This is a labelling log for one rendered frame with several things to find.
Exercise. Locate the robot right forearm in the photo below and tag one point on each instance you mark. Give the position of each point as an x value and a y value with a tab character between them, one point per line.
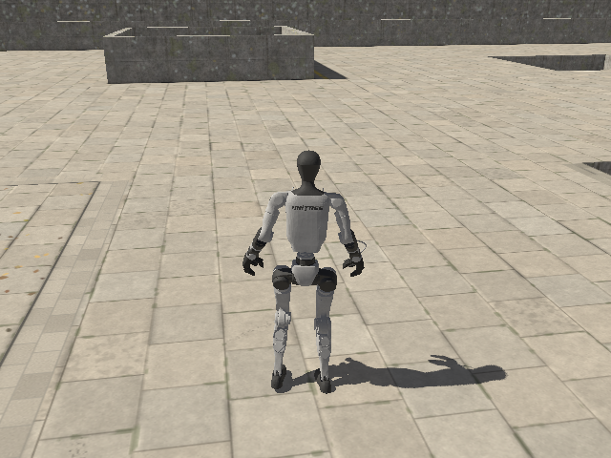
353	249

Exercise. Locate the right robot hand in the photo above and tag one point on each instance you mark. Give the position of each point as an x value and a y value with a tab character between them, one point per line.
359	266

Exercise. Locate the left robot hand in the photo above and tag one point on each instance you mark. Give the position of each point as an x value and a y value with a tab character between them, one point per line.
246	264

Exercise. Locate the left robot upper arm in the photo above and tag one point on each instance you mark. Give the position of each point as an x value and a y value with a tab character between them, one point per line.
276	201

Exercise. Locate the robot left forearm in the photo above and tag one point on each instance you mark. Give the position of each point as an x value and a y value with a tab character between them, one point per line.
256	247

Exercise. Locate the right robot thigh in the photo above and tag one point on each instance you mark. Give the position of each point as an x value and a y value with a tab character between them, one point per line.
327	281

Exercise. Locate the left robot foot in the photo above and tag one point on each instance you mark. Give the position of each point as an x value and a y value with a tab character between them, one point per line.
277	381

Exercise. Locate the right robot upper arm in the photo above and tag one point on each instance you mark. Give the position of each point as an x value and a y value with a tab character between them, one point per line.
337	202

